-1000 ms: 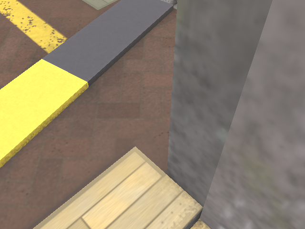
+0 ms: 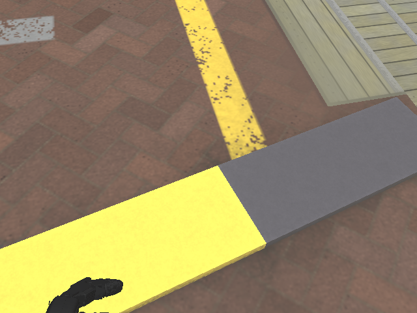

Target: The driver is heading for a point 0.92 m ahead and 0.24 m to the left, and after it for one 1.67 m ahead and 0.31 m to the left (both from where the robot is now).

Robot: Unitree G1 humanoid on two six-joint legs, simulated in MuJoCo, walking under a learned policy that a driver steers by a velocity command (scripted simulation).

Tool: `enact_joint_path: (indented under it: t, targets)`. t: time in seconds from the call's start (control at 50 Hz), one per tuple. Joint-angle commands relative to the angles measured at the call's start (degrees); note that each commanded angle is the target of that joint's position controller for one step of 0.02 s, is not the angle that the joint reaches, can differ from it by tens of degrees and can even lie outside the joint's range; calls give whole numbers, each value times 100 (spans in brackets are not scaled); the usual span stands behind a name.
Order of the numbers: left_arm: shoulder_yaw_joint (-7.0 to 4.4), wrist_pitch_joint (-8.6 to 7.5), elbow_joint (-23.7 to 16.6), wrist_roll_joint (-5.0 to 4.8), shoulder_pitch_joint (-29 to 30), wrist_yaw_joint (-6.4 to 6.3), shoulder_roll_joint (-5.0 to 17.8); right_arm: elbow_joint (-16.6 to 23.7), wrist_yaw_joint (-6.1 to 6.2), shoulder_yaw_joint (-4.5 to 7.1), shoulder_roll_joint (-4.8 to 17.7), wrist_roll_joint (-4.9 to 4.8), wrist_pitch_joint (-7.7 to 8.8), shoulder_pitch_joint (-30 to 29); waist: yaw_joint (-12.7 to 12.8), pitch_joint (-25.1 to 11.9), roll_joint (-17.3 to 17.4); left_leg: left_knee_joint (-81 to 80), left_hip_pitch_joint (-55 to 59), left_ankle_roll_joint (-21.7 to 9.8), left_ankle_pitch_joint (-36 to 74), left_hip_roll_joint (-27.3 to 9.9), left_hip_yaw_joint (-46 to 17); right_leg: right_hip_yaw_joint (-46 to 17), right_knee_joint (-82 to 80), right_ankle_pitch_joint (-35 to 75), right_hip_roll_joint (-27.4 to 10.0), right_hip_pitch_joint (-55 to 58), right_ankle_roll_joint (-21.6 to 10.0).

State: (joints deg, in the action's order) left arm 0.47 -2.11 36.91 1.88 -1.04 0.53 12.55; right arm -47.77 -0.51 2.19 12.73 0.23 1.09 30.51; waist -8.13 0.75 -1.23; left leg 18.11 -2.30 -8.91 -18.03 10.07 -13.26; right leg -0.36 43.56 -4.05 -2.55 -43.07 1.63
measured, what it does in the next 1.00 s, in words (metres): walks ahead, turning left: right foot, then left foot 0.03 m higher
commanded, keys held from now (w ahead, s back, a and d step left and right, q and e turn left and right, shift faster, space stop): w+q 0.72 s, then w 0.28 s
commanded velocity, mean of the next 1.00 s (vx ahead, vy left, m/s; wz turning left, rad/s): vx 0.50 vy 0.00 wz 0.53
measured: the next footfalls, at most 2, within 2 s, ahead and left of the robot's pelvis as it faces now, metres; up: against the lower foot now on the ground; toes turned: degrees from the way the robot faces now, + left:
right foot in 0.08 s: +0.22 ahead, -0.11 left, +0.00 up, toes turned +5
left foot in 0.52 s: +0.43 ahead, +0.23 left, +0.03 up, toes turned +23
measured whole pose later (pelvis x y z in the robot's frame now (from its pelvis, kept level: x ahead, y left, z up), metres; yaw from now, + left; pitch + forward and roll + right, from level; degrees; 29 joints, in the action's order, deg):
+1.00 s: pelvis +0.48 +0.14 +0.01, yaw +31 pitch -1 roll +0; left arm -3.1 0.0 41.3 1.7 -18.7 0.8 16.0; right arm -42.4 -2.0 3.5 15.7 2.1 0.0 13.2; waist 2.3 -1.5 2.3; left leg 55.7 -22.0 -5.4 -30.0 7.0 -5.9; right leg 5.7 41.7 -18.9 -0.5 -22.9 -3.2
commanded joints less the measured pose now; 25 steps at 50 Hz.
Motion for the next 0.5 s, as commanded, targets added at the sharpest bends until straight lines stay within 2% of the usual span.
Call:
enact_joint_path:
  t: [0.02,0.04,0.06,0.08,0.1,0.12,0.14,0.16,0.18,0.2,0.22,0.24,0.28,0.3,0.32,0.34,0.36,0.38,0.42,0.44,0.46,0.48,0.5]
  targets:
    - [-122,-166,-669,-40,925,36,491,747,158,429,1298,32,257,-619,313,-254,626,143,119,-75,3768,-1355,-1217,50,-1133,-334,426,1174,-72]
    - [-190,-169,-494,-69,429,0,667,817,159,440,1377,53,269,-812,526,-416,667,492,146,-18,4412,-1319,-1251,46,-1335,-716,604,1807,-179]
    - [-258,-211,-312,-89,-227,-62,832,815,119,435,1379,23,297,-888,764,-672,673,1019,162,52,5067,-1196,-1269,37,-1476,-735,677,2525,-336]
    - [-317,-305,-138,-128,-1049,-192,920,901,34,390,1313,-26,306,-1137,1321,-1104,613,2032,-243,164,4978,-1017,-1049,-353,-1896,-407,262,3789,-571]
    - [-432,-368,-10,102,-2029,-338,1380,941,-9,286,974,-112,350,-1017,1602,-2032,-59,3672,-1319,247,3584,-810,-530,-1375,-1661,-644,-1109,5589,-1061]
    - [-492,-323,-13,-5,-1870,-333,1657,1042,-5,220,628,-293,259,-91,1072,-2869,-1480,5361,-3221,570,-1616,142,366,-3780,-1900,167,-2553,7068,-1892]
    - [-496,-251,-38,-106,-1777,-223,1193,802,69,308,1179,12,111,-41,978,-2516,-581,6137,-3625,442,-1220,-514,531,-3906,-1848,-159,-2361,6431,-1937]
    - [-372,-239,-55,-119,-1500,-211,698,858,36,303,1035,128,92,-561,1005,-1696,-154,6276,-3878,429,-743,-665,598,-3167,-2056,-553,-2074,5631,-1831]
    - [-307,-247,-4,-72,-1295,-183,477,972,-13,255,830,143,75,-882,902,-1020,111,6161,-4016,435,-496,-851,665,-2501,-2429,-740,-1812,4919,-1672]
    - [-294,-283,71,-50,-1303,-191,465,1030,-77,232,691,160,24,-1077,824,-555,-68,6008,-4089,450,-414,-1003,694,-2040,-2727,-888,-1605,4451,-1513]
    - [-340,-285,206,-35,-1397,-215,614,1032,-108,230,584,164,-63,-1109,732,-229,-309,6031,-4126,475,-598,-1061,823,-1715,-2977,-963,-1480,4049,-1434]
    - [-352,-333,329,-108,-1378,-164,617,995,-121,210,499,130,-128,-1006,649,20,-478,5865,-3977,504,-574,-1102,785,-1452,-3171,-490,-1484,3635,-1361]
    - [-391,-425,442,-150,-1418,-105,718,1136,-191,229,463,155,-208,-1251,521,245,-531,5643,-3975,567,-220,-1176,774,-896,-3450,228,-1507,3274,-1325]
    - [-413,-451,483,-126,-1373,-89,777,1238,-224,230,449,163,-224,-1423,467,306,-551,5469,-4036,602,16,-1227,751,-632,-3547,397,-1516,3180,-1287]
    - [-395,-455,500,-102,-1308,-72,716,1243,-281,247,480,181,-248,-1456,404,272,-593,5269,-3958,617,333,-1229,696,-317,-3515,634,-1430,3082,-1232]
    - [-399,-475,517,-48,-1285,-82,690,1232,-313,258,531,236,-244,-1585,439,262,-639,4769,-3635,678,907,-1241,857,206,-3514,746,-1204,2862,-1060]
    - [-407,-470,512,3,-1217,-97,699,1289,-368,248,526,215,-244,-1758,399,276,-764,4237,-3380,675,1402,-1235,1053,567,-3471,724,-1005,2707,-895]
    - [-460,-419,456,-13,-1167,-145,779,1229,-394,197,431,231,-247,-1841,528,263,-882,3800,-3248,701,1586,-1287,1259,862,-3374,528,-854,2798,-740]
    - [-506,-343,424,-30,-1383,-189,926,1371,-434,160,443,182,-253,-2376,774,413,-682,3087,-3014,665,1647,-1321,1547,978,-3360,414,-1028,2826,-650]
    - [-537,-277,443,-63,-1561,-194,1025,1478,-410,141,484,201,-265,-2693,949,479,-661,2732,-2975,618,1522,-1358,1561,944,-3397,323,-1165,2964,-655]
    - [-544,-253,486,-57,-1714,-210,1078,1582,-397,104,503,228,-273,-2944,1066,496,-580,2430,-3012,573,1025,-1235,1745,896,-3382,338,-1277,3250,-679]
    - [-577,-217,498,-73,-1818,-217,1181,1632,-362,127,587,266,-281,-3031,1134,498,-510,2262,-3001,494,802,-1158,1876,883,-3230,597,-1401,3578,-684]
    - [-604,-166,564,-64,-1956,-218,1322,1646,-313,158,667,260,-276,-3007,1119,422,-468,2069,-2810,407,572,-1008,1984,1004,-2879,1196,-1430,3812,-626]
